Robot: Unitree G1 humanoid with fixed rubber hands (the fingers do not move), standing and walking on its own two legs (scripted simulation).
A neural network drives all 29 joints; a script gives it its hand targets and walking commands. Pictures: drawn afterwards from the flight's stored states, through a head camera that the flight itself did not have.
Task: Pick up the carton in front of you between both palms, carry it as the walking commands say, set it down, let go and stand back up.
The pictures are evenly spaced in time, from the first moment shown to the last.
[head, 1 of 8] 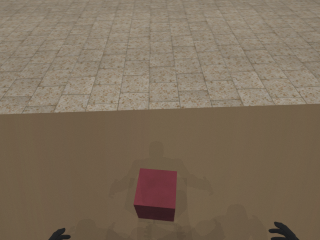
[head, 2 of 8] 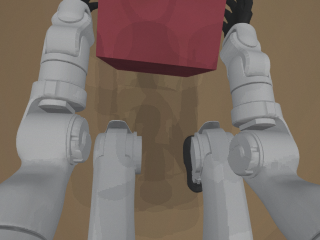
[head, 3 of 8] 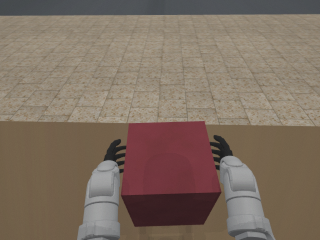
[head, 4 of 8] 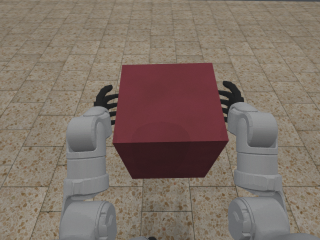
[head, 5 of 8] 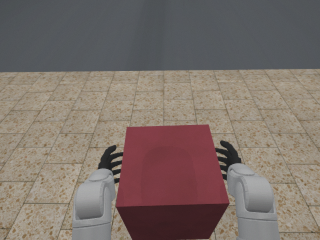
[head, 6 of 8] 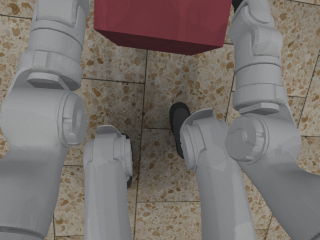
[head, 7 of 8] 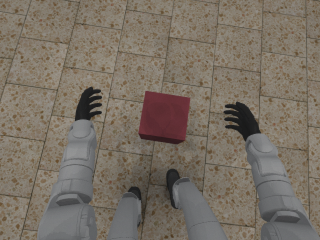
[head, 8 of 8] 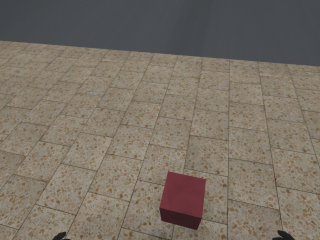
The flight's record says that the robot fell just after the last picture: no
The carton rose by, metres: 0.69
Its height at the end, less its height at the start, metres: -0.06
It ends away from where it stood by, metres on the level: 2.80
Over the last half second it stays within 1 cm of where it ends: yes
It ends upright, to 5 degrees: yes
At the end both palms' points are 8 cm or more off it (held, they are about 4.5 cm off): yes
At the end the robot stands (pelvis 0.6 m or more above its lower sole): yes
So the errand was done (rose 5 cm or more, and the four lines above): yes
